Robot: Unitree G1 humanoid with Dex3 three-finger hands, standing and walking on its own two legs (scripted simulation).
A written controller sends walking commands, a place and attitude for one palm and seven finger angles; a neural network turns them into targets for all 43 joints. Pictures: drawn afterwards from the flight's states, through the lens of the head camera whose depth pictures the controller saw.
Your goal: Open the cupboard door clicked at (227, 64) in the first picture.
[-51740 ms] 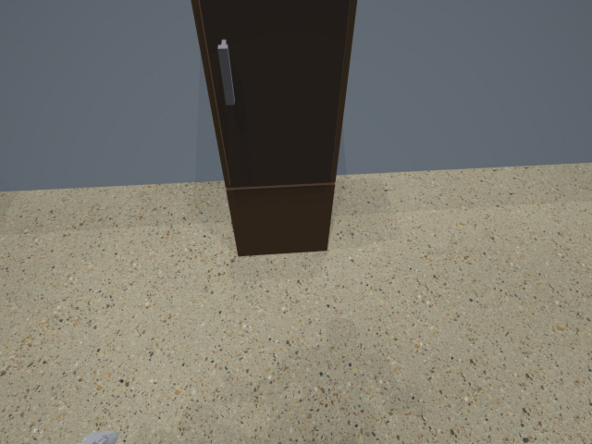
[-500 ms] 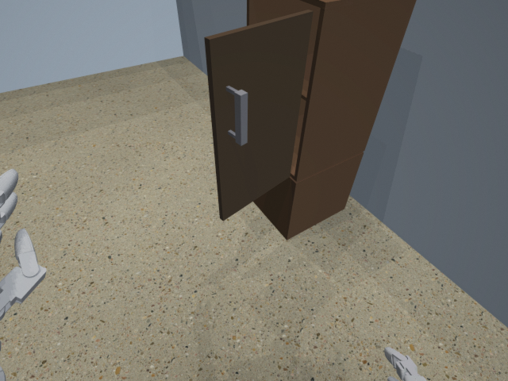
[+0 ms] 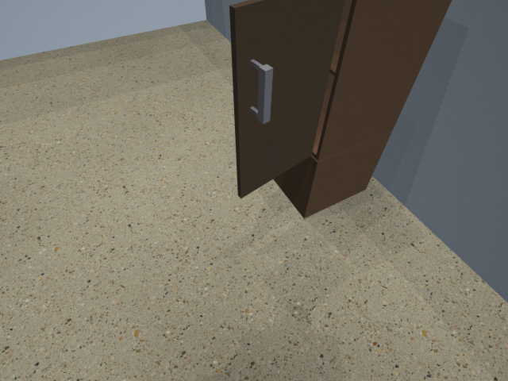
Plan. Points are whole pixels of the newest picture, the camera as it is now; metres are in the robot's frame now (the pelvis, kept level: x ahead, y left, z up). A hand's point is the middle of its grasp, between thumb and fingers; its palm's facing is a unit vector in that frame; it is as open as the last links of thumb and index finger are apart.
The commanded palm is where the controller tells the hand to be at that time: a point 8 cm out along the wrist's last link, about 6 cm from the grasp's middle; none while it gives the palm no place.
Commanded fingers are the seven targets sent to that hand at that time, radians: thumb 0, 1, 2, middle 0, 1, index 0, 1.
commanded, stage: let the arm hang, fingers relaxed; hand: left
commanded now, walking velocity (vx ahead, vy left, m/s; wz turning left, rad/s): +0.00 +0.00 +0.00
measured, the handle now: (259, 92) +0.72 +0.03 +0.06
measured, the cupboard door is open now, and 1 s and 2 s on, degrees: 100 100 100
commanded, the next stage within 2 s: look to check the result in 0.64 s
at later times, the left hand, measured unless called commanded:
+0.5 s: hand out of the picture +0.04 +0.20 -0.17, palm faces +0.00 -0.97 -0.24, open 7.4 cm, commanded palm none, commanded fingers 0.00 0.90 0.90 -0.20 -0.30 -0.20 -0.30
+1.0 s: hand out of the picture +0.08 +0.22 -0.16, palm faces -0.01 -0.95 -0.31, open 7.4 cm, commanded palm none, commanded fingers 0.00 0.90 0.90 -0.20 -0.30 -0.20 -0.30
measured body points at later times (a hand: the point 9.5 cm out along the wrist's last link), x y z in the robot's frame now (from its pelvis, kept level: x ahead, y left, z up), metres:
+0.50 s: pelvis +0.00 +0.01 +0.00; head +0.01 -0.01 +0.45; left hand +0.04 +0.25 -0.15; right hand +0.02 -0.22 -0.16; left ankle +0.05 +0.13 -0.74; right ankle +0.02 -0.11 -0.74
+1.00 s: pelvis +0.03 +0.00 +0.01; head +0.05 -0.02 +0.46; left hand +0.08 +0.27 -0.13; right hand +0.06 -0.27 -0.15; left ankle +0.05 +0.13 -0.74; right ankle +0.02 -0.11 -0.74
